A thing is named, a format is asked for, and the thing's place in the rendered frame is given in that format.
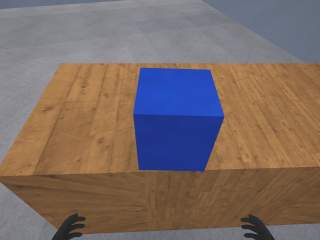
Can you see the pedestal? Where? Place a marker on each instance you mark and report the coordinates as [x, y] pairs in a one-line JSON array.
[[77, 152]]

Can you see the left robot hand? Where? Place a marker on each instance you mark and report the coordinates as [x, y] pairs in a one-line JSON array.
[[66, 227]]

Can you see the right robot hand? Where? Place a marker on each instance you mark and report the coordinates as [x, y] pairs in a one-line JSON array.
[[262, 232]]

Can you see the carton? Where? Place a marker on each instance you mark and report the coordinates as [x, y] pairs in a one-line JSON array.
[[177, 117]]

